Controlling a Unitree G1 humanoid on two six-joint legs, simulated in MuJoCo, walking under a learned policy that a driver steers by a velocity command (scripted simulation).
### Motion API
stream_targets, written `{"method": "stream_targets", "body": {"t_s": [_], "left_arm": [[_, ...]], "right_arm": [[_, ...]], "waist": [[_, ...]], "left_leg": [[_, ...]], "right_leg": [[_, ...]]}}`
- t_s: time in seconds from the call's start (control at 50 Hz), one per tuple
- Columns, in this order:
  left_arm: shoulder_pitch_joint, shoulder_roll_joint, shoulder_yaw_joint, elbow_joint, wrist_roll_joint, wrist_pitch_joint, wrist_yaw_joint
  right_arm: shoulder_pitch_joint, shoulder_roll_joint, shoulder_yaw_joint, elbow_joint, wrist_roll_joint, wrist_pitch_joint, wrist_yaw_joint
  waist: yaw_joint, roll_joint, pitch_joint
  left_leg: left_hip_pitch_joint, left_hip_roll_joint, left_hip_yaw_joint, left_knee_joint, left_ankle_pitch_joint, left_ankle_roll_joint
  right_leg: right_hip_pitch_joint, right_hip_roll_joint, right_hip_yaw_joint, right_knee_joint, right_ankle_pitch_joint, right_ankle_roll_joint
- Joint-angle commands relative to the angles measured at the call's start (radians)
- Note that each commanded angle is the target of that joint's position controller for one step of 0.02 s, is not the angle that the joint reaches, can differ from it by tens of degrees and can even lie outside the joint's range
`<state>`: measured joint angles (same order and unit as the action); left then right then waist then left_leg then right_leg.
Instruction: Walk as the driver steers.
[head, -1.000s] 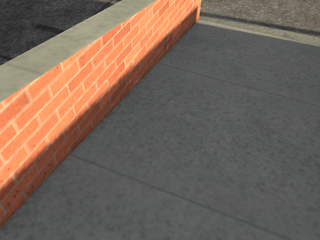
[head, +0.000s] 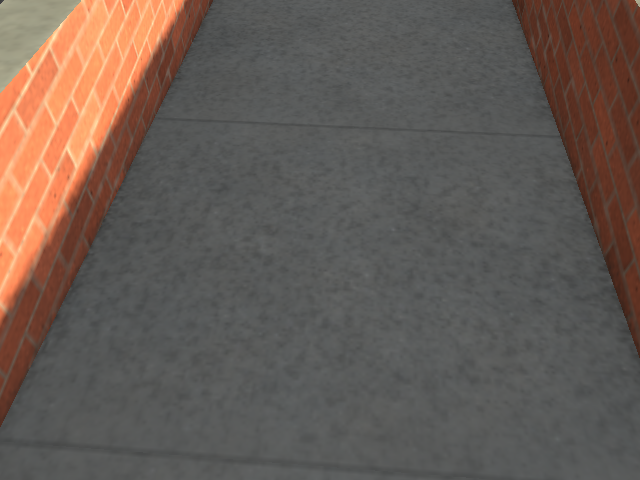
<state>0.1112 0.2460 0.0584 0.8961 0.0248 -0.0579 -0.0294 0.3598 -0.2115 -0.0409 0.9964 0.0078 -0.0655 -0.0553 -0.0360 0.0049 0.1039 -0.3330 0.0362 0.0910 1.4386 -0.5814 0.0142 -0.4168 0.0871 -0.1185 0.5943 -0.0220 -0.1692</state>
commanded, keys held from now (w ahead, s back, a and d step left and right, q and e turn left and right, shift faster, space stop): e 0.04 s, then no key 0.14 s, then q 0.04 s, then w+q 0.56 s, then w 0.16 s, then w+e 0.06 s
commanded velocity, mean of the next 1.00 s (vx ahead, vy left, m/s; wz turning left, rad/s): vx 0.33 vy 0.00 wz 0.15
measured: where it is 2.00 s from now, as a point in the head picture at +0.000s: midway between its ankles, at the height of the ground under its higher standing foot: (258, 325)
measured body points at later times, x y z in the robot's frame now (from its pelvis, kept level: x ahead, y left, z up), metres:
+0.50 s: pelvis +0.11 +0.05 +0.03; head +0.10 +0.07 +0.48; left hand +0.15 +0.32 -0.12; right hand +0.15 -0.20 -0.10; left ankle +0.10 +0.17 -0.70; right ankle +0.09 -0.03 -0.72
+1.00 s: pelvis +0.35 +0.10 -0.03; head +0.38 +0.10 +0.42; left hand +0.50 +0.37 -0.12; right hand +0.34 -0.18 -0.16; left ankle +0.11 +0.18 -0.71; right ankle +0.48 +0.03 -0.76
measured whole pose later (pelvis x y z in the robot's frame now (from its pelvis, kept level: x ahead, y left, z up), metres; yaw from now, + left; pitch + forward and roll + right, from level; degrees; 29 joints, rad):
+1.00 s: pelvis +0.35 +0.10 -0.03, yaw +14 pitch +2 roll +3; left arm 0.05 0.26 0.03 0.81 0.04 -0.10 -0.04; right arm 0.47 -0.25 -0.08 0.97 -0.02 -0.09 -0.02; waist -0.10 -0.05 0.02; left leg 0.04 -0.12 -0.14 0.57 -0.47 0.09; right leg -0.41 -0.02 0.02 0.39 0.19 -0.04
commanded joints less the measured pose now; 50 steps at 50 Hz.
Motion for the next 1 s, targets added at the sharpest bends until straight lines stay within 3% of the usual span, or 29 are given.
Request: {"method": "stream_targets", "body": {"t_s": [0.02, 0.04, 0.06, 0.08, 0.1, 0.12, 0.18, 0.2, 0.22, 0.24, 0.26, 0.3, 0.34, 0.42, 0.48, 0.54, 0.56, 0.58, 0.6, 0.62, 0.64, 0.66, 0.7, 0.74, 0.76, 0.86, 0.92, 0.96, 1.0], "left_arm": [[0.138, 0.097, 0.021, -0.045, -0.037, 0.042, 0.033], [0.094, 0.13, 0.026, -0.052, -0.025, 0.048, 0.043], [0.119, 0.099, 0.015, -0.042, -0.019, 0.041, 0.037], [0.125, 0.124, 0.022, -0.038, -0.014, 0.028, 0.036], [0.131, 0.117, 0.019, -0.025, -0.005, 0.017, 0.029], [0.141, 0.138, 0.025, -0.029, -0.005, 0.007, 0.027], [0.147, 0.115, 0.019, -0.021, -0.011, 0.006, 0.026], [0.165, 0.084, 0.009, -0.012, -0.015, 0.008, 0.029], [0.13, 0.089, 0.006, -0.018, -0.012, 0.01, 0.032], [0.177, 0.046, -0.005, 0.005, -0.012, 0.013, 0.032], [0.168, 0.103, 0.008, 0.008, -0.007, 0.016, 0.031], [0.211, 0.109, 0.016, 0.021, 0.004, 0.023, 0.028], [0.245, 0.119, 0.022, 0.029, 0.008, 0.021, 0.032], [0.238, 0.139, 0.033, 0.023, 0.002, 0.003, 0.04], [0.217, 0.154, 0.043, 0.011, 0.001, -0.007, 0.035], [0.166, 0.15, 0.046, 0.0, -0.007, -0.01, 0.029], [0.137, 0.103, 0.033, -0.018, -0.007, -0.013, 0.026], [0.047, 0.028, 0.009, -0.088, -0.007, -0.021, 0.018], [0.009, 0.082, 0.019, -0.096, 0.026, -0.011, 0.019], [0.037, 0.079, 0.02, -0.089, 0.027, -0.008, 0.013], [0.055, 0.063, 0.013, -0.094, 0.012, -0.015, 0.008], [0.032, 0.092, 0.019, -0.096, 0.012, -0.02, 0.008], [0.03, 0.105, 0.021, -0.084, 0.022, -0.013, 0.001], [-0.008, 0.098, 0.018, -0.096, 0.019, -0.002, -0.004], [-0.031, 0.086, 0.013, -0.108, 0.015, -0.001, -0.006], [-0.128, 0.054, -0.012, -0.148, 0.012, -0.015, -0.012], [-0.128, 0.075, -0.011, -0.149, 0.009, -0.03, -0.011], [-0.069, 0.108, -0.001, -0.127, 0.006, -0.045, -0.003], [0.167, 0.137, 0.017, -0.035, 0.02, -0.066, 0.006]], "right_arm": [[-0.006, -0.165, -0.029, -0.082, -0.054, 0.017, -0.004], [0.058, -0.12, -0.026, -0.098, -0.055, 0.042, 0.006], [0.042, -0.12, -0.024, -0.081, -0.065, 0.064, 0.004], [0.031, -0.092, -0.02, -0.098, -0.058, 0.075, 0.008], [0.054, -0.075, -0.017, -0.081, -0.051, 0.075, 0.011], [0.062, -0.067, -0.017, -0.089, -0.041, 0.072, 0.014], [0.034, -0.081, -0.02, -0.089, -0.037, 0.071, 0.016], [0.021, -0.09, -0.024, -0.083, -0.038, 0.072, 0.019], [0.029, -0.056, -0.012, -0.083, -0.03, 0.077, 0.022], [0.007, -0.078, -0.018, -0.067, -0.033, 0.076, 0.027], [-0.006, -0.042, -0.005, -0.084, -0.029, 0.082, 0.034], [-0.12, -0.087, -0.013, -0.113, -0.03, 0.084, 0.043], [-0.15, -0.094, -0.017, -0.126, -0.029, 0.073, 0.052], [-0.12, -0.069, -0.015, -0.12, -0.038, 0.052, 0.063], [-0.108, -0.064, -0.017, -0.127, -0.034, 0.04, 0.07], [0.013, -0.05, -0.02, -0.092, -0.036, 0.019, 0.069], [0.099, -0.098, -0.036, -0.065, -0.04, 0.009, 0.063], [0.198, -0.215, -0.072, -0.043, -0.037, 0.003, 0.051], [0.198, -0.235, -0.07, -0.059, -0.027, -0.002, 0.052], [0.211, -0.235, -0.066, -0.053, -0.024, 0.001, 0.049], [0.187, -0.235, -0.072, -0.053, -0.021, 0.007, 0.046], [0.14, -0.202, -0.068, -0.066, -0.007, 0.006, 0.043], [0.088, -0.16, -0.058, -0.079, -0.004, 0.005, 0.04], [0.101, -0.167, -0.062, -0.074, -0.002, 0.003, 0.04], [0.107, -0.181, -0.067, -0.073, -0.002, 0.001, 0.041], [0.118, -0.141, -0.06, -0.066, -0.008, -0.013, 0.043], [0.111, -0.159, -0.061, -0.067, -0.019, -0.028, 0.031], [0.12, -0.179, -0.067, -0.056, -0.036, -0.032, 0.022], [0.123, -0.19, -0.069, -0.046, -0.039, -0.029, 0.029]], "waist": [[0.069, 0.089, -0.143], [0.009, -0.017, -0.155], [0.015, 0.055, -0.1], [0.006, 0.017, -0.114], [-0.009, 0.042, -0.123], [-0.014, 0.006, -0.163], [-0.004, -0.048, -0.202], [0.002, -0.033, -0.182], [-0.007, -0.087, -0.211], [0.016, -0.035, -0.161], [0.014, -0.129, -0.179], [0.069, -0.101, -0.088], [0.086, -0.056, -0.04], [0.079, -0.042, -0.025], [0.072, -0.051, -0.025], [0.003, -0.036, -0.04], [-0.03, 0.042, -0.056], [-0.063, 0.299, -0.049], [-0.063, 0.183, 0.015], [-0.038, 0.08, 0.004], [-0.02, 0.157, -0.025], [-0.009, 0.125, -0.014], [0.008, 0.123, -0.033], [0.005, 0.063, -0.046], [0.002, 0.066, -0.051], [-0.039, 0.089, -0.039], [-0.045, 0.058, -0.025], [-0.029, 0.041, -0.017], [0.056, -0.031, -0.108]], "left_leg": [[-0.368, 0.067, -0.104, 0.073, 0.103, -0.028], [-0.304, 0.047, -0.105, -0.005, 0.124, -0.039], [-0.225, 0.076, -0.107, -0.079, 0.151, -0.04], [-0.174, 0.061, -0.103, -0.136, 0.189, -0.033], [-0.161, 0.054, -0.098, -0.17, 0.23, -0.024], [-0.156, 0.046, -0.1, -0.226, 0.279, -0.018], [-0.175, 0.054, -0.107, -0.35, 0.387, -0.007], [-0.194, 0.053, -0.107, -0.386, 0.412, -0.002], [-0.147, 0.069, -0.12, -0.466, 0.44, -0.003], [-0.166, 0.066, -0.117, -0.489, 0.446, 0.001], [-0.141, 0.078, -0.117, -0.544, 0.436, -0.003], [-0.184, 0.084, -0.127, -0.591, 0.388, -0.003], [-0.231, 0.07, -0.141, -0.643, 0.327, 0.003], [-0.213, 0.051, -0.101, -0.709, 0.236, 0.033], [-0.121, 0.03, -0.05, -0.785, 0.202, 0.064], [0.139, -0.029, -0.006, -0.995, 0.268, 0.099], [0.253, 0.01, -0.117, -1.07, 0.211, 0.132], [0.345, 0.223, -0.522, -1.214, 0.125, 0.241], [0.397, 0.322, -0.695, -1.262, 0.212, 0.286], [0.385, 0.289, -0.591, -1.178, 0.473, 0.299], [0.375, 0.268, -0.574, -1.181, 0.499, 0.314], [0.364, 0.226, -0.524, -1.209, 0.506, 0.289], [0.35, 0.158, -0.439, -1.214, 0.676, 0.249], [0.34, 0.123, -0.381, -1.199, 0.811, 0.237], [0.326, 0.113, -0.368, -1.189, 0.844, 0.235], [0.233, 0.057, -0.317, -1.132, 0.77, 0.18], [0.201, 0.075, -0.361, -1.061, 0.652, 0.162], [0.253, 0.078, -0.364, -0.951, 0.683, 0.161], [0.274, 0.009, -0.293, -0.635, 0.829, 0.144]], "right_leg": [[0.352, -0.404, 0.475, -0.252, 0.6, -0.206], [0.252, -0.418, 0.459, -0.289, 0.481, -0.223], [0.129, -0.369, 0.4, -0.309, 0.54, -0.191], [0.083, -0.331, 0.351, -0.302, 0.575, -0.168], [0.085, -0.285, 0.296, -0.283, 0.686, -0.136], [0.12, -0.28, 0.27, -0.269, 0.731, -0.125], [0.185, -0.251, 0.24, -0.277, 0.651, -0.056], [0.229, -0.23, 0.208, -0.278, 0.664, -0.022], [0.204, -0.258, 0.213, -0.306, 0.486, -0.027], [0.237, -0.223, 0.187, -0.33, 0.443, 0.004], [0.215, -0.282, 0.229, -0.389, 0.132, -0.03], [0.197, -0.315, 0.302, -0.487, -0.284, -0.063], [0.249, -0.355, 0.346, -0.519, -0.414, -0.079], [0.31, -0.383, 0.311, -0.504, -0.456, -0.076], [0.283, -0.38, 0.257, -0.472, -0.446, -0.063], [0.156, -0.322, 0.126, -0.307, -0.368, -0.011], [0.054, -0.261, 0.042, -0.144, -0.336, 0.036], [-0.173, -0.1, -0.086, 0.15, -0.404, 0.121], [-0.371, -0.052, 0.023, 0.292, -0.549, 0.135], [-0.346, -0.096, 0.109, 0.337, -0.494, 0.138], [-0.344, -0.107, 0.119, 0.342, -0.451, 0.146], [-0.339, -0.138, 0.134, 0.325, -0.375, 0.158], [-0.286, -0.139, 0.12, 0.269, -0.259, 0.188], [-0.26, -0.127, 0.118, 0.216, -0.154, 0.212], [-0.242, -0.122, 0.116, 0.175, -0.107, 0.217], [-0.099, -0.109, 0.115, -0.074, 0.208, 0.182], [0.006, -0.123, 0.145, -0.166, 0.298, 0.149], [0.03, -0.139, 0.158, -0.206, 0.239, 0.128], [0.237, -0.094, 0.107, -0.23, 0.199, 0.102]]}}
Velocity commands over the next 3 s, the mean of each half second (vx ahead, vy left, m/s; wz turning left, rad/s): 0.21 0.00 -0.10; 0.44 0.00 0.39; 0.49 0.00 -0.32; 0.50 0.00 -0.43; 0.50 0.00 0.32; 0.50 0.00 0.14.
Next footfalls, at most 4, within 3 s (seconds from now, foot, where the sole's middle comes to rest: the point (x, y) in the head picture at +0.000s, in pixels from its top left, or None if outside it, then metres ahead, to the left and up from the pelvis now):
0.54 left None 0.14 0.18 -0.76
1.02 right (312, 444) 0.51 0.04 -0.82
1.52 left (210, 356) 0.74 0.28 -0.85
2.02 right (308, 285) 0.96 0.04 -0.89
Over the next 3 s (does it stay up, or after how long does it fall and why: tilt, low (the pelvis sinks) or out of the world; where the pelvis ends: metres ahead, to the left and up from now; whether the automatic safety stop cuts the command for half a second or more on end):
stays up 1.37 0.12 -0.18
